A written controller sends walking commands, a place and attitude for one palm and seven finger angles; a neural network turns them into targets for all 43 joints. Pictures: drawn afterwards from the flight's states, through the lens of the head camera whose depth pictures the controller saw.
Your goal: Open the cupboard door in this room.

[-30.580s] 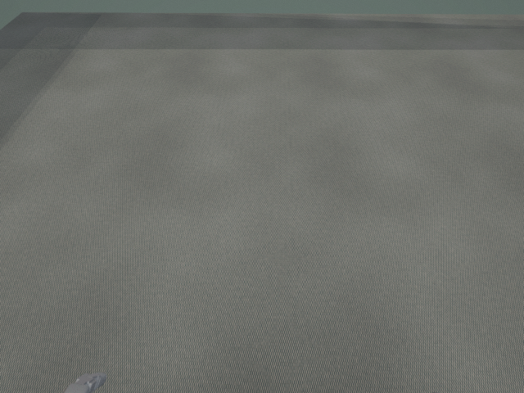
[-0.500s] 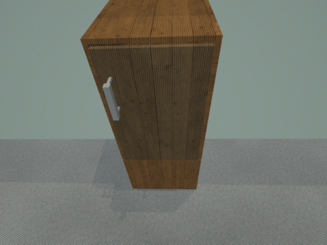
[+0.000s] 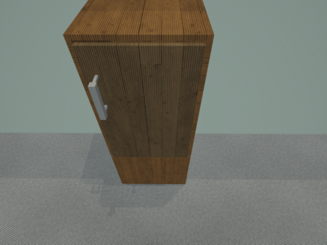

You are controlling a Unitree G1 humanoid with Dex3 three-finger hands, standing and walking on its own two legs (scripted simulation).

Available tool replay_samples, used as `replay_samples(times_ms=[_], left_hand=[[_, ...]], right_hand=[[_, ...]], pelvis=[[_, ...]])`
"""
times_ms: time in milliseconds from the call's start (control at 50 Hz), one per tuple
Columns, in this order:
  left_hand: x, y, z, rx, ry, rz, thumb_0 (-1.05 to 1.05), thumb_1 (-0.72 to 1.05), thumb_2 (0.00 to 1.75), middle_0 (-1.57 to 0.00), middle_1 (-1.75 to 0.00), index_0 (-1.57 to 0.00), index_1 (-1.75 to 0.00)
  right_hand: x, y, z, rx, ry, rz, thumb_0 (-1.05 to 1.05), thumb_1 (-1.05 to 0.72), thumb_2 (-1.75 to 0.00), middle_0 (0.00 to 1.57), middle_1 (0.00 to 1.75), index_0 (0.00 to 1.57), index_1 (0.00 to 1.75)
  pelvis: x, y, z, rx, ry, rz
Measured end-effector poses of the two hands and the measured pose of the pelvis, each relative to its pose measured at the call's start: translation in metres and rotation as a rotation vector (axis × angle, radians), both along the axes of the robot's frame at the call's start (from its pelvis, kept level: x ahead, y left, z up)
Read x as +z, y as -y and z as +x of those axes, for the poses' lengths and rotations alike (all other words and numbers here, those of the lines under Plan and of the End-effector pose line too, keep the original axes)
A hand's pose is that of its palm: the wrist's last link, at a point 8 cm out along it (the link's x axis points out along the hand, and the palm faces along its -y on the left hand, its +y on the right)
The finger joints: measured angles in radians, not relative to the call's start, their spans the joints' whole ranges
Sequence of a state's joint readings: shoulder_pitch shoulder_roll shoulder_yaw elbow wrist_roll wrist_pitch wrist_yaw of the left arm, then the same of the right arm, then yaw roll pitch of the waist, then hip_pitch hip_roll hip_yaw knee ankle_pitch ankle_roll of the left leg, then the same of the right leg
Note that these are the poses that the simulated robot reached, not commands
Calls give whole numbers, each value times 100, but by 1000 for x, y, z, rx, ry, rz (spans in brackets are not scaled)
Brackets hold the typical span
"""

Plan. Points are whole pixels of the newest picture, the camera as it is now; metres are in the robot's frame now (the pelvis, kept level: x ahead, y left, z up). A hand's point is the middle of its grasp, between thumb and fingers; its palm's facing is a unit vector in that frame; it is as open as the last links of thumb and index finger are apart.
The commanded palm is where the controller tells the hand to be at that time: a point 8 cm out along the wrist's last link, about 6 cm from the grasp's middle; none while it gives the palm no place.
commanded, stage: come to a stop and stand still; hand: left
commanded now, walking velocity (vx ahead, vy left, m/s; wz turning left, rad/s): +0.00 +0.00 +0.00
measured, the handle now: (99, 98) +0.54 +0.23 +0.03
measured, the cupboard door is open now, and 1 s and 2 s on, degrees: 0 0 0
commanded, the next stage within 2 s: look again from close up in 0.62 s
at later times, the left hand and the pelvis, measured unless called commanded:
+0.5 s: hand out of the picture +0.03 +0.15 -0.17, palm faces +0.01 -0.98 -0.20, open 7.4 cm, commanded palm none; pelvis +0.03 -0.01 +0.00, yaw +0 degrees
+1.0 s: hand out of the picture +0.05 +0.14 -0.17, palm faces +0.01 -0.98 -0.21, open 7.4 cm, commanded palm none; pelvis +0.05 -0.03 +0.00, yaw +0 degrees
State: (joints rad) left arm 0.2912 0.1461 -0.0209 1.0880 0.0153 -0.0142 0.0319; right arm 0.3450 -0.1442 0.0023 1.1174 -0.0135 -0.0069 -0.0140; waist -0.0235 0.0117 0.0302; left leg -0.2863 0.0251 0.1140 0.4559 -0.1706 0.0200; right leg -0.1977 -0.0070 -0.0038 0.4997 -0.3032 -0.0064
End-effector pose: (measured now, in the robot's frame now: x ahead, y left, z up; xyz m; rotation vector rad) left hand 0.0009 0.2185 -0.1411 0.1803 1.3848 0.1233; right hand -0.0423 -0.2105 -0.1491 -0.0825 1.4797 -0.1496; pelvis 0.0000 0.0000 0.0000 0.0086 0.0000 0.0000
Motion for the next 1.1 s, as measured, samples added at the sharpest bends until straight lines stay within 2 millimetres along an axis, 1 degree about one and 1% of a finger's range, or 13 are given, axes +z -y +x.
replay_samples(times_ms=[120,280,380,480,620,780,940,1100], left_hand=[[0,7,3,13,-14,-5,1,91,90,-20,-30,-20,-30],[-1,13,10,25,-17,-12,0,91,90,-20,-30,-20,-30],[-1,15,16,26,-17,-11,0,91,90,-20,-30,-20,-30],[0,15,24,27,-10,-5,0,91,90,-20,-30,-20,-30],[1,14,33,25,-1,7,0,91,90,-20,-30,-20,-30],[3,17,41,24,-3,13,0,91,90,-20,-30,-20,-30],[3,23,44,29,-9,12,0,91,90,-20,-30,-20,-30],[1,30,43,34,-14,7,0,91,90,-20,-30,-20,-30]], right_hand=[[-2,-2,34,17,53,9,1,-91,-90,20,30,20,30],[1,17,67,36,99,-30,2,-93,-90,20,30,20,30],[3,24,85,45,128,-43,1,-92,-90,20,30,20,30],[4,28,97,54,138,-47,1,-92,-90,20,30,20,30],[3,31,103,54,134,-45,1,-92,-90,20,30,20,30],[2,33,100,51,105,-38,1,-92,-90,20,30,20,30],[0,35,95,44,76,-31,1,-92,-90,20,30,20,30],[0,39,96,38,72,-33,1,-92,-90,20,30,20,30]], pelvis=[[1,3,9,-3,1,2],[1,7,22,-4,4,5],[2,10,28,-5,3,7],[2,13,33,-5,2,8],[2,17,40,-6,2,9],[3,21,45,-6,-1,12],[3,26,50,-6,-2,14],[2,30,53,-7,1,14]])
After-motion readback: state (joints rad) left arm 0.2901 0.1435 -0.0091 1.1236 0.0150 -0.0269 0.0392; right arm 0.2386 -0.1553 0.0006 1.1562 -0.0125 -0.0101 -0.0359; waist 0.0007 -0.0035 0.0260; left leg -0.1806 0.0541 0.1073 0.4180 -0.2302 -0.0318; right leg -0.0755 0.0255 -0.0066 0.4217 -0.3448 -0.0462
